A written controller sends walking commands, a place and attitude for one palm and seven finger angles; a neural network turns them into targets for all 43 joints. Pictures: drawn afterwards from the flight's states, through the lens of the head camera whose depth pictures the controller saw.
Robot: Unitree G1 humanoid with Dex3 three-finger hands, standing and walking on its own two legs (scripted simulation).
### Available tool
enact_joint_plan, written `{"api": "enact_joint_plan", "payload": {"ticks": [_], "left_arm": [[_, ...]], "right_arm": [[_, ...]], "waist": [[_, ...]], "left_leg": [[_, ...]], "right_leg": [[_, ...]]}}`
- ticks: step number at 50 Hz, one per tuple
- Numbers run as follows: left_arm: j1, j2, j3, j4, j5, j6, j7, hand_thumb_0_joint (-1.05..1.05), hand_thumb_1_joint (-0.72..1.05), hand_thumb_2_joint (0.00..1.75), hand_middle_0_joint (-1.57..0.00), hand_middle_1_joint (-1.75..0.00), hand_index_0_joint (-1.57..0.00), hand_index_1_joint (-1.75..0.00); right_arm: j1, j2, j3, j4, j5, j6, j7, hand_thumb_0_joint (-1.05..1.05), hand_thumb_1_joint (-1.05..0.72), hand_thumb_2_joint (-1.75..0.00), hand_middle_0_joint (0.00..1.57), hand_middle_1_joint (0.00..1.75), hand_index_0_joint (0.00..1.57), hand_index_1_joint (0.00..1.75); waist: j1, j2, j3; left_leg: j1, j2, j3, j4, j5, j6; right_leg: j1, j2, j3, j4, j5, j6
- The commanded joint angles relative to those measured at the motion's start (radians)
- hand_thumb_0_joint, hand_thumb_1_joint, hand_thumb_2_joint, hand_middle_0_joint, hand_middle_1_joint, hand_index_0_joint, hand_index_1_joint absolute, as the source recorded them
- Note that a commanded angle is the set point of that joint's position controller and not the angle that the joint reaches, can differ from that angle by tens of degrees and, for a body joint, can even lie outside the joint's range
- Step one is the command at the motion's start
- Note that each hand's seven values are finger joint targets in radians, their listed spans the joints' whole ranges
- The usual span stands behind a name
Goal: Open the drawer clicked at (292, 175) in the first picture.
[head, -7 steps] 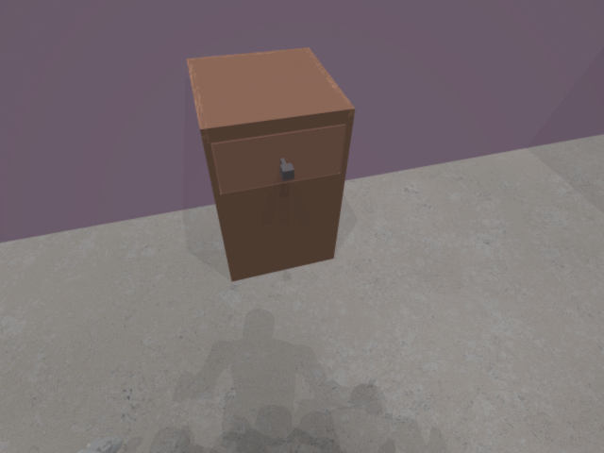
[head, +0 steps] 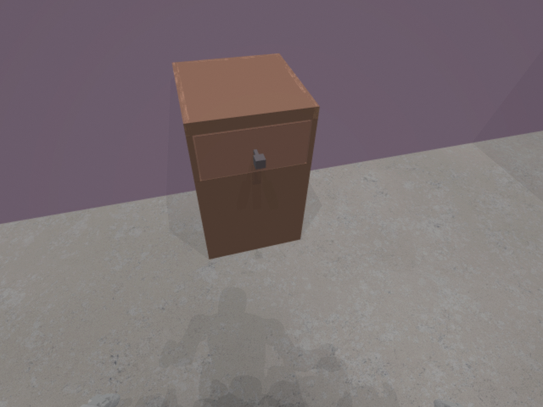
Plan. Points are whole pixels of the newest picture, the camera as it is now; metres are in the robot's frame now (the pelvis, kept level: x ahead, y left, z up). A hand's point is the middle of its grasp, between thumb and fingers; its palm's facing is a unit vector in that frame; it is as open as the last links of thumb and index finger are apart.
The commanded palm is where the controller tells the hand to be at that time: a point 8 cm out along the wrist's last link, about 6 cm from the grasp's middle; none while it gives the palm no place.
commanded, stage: stand and wait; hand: left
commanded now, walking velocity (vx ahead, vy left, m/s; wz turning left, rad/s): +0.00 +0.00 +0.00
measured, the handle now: (258, 158) +0.91 +0.09 -0.20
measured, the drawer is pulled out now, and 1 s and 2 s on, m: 0.00 0.00 0.00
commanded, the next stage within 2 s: look at it before walking up in 0.68 s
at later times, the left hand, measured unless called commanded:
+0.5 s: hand out of the picture +0.03 +0.23 -0.16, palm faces -0.03 -0.95 -0.32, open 7.4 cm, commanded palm none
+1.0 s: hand out of the picture +0.05 +0.22 -0.15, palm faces -0.04 -0.95 -0.32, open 7.3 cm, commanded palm none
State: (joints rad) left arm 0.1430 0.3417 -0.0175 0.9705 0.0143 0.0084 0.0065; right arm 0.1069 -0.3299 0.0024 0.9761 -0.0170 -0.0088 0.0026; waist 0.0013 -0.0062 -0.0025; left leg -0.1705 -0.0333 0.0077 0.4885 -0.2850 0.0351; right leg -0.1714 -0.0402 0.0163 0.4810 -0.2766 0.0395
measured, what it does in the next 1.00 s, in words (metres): stands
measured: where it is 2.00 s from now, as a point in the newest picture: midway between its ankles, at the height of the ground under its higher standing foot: outside the picture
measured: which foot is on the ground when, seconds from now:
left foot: down 0.00-1.00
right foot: down 0.00-1.00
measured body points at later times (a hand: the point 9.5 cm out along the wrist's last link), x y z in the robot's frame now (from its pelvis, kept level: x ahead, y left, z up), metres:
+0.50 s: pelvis -0.02 -0.01 +0.01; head -0.02 -0.01 +0.46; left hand +0.04 +0.28 -0.13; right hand +0.05 -0.31 -0.13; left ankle -0.01 +0.10 -0.74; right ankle -0.01 -0.15 -0.74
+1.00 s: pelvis -0.02 -0.02 +0.01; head -0.03 -0.02 +0.46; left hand +0.05 +0.27 -0.13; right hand +0.04 -0.31 -0.13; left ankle -0.01 +0.10 -0.74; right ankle -0.01 -0.15 -0.74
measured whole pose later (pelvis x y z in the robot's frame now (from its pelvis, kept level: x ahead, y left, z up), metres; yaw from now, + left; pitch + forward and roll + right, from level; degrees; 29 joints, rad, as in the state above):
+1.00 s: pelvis -0.02 -0.02 +0.01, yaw +0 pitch -2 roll +0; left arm 0.16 0.33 -0.02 1.08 0.02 -0.01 0.00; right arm 0.14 -0.33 0.00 1.12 -0.01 -0.01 0.01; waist -0.01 0.00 0.02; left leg -0.15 -0.01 0.00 0.38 -0.19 0.01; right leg -0.16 -0.01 0.01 0.38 -0.19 0.01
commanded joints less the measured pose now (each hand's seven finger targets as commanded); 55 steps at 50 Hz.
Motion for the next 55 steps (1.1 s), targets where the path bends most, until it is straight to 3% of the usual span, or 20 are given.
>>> {"api": "enact_joint_plan", "payload": {"ticks": [1,10,30,55], "left_arm": [[-0.037,0.191,0.050,-0.055,-0.001,-0.023,0.009,0.00,0.90,0.90,-0.20,-0.30,-0.20,-0.30],[-0.026,0.185,0.049,-0.020,-0.001,-0.027,0.008,0.00,0.90,0.90,-0.20,-0.30,-0.20,-0.30],[-0.007,0.180,0.045,0.049,-0.002,-0.031,0.008,0.00,0.90,0.90,-0.20,-0.30,-0.20,-0.30],[-0.022,0.188,0.048,0.052,-0.001,-0.036,0.007,0.00,0.90,0.90,-0.20,-0.30,-0.20,-0.30]], "right_arm": [[-0.050,-0.204,-0.046,-0.054,0.003,-0.025,-0.015,0.00,-0.90,-0.90,0.20,0.30,0.20,0.30],[-0.054,-0.199,-0.043,-0.015,0.006,-0.025,-0.014,0.00,-0.90,-0.90,0.20,0.30,0.20,0.30],[-0.011,-0.195,-0.038,0.068,0.010,-0.021,-0.011,0.00,-0.90,-0.90,0.20,0.30,0.20,0.30],[-0.021,-0.198,-0.038,0.075,0.009,-0.024,-0.012,0.00,-0.90,-0.90,0.20,0.30,0.20,0.30]], "waist": [[0.000,0.007,-0.018],[-0.001,0.011,-0.033],[0.001,-0.002,0.013],[0.000,0.005,-0.007]], "left_leg": [[-0.004,0.130,-0.112,-0.117,0.255,0.014],[0.015,0.131,-0.112,-0.138,0.214,0.007],[-0.012,0.135,-0.128,-0.186,0.101,-0.003],[0.024,0.143,-0.116,-0.186,0.167,-0.009]], "right_leg": [[0.007,-0.069,0.051,-0.068,0.195,-0.061],[0.019,-0.076,0.063,-0.106,0.177,-0.060],[-0.001,-0.080,0.083,-0.167,0.059,-0.061],[0.006,-0.079,0.090,-0.174,0.136,-0.064]]}}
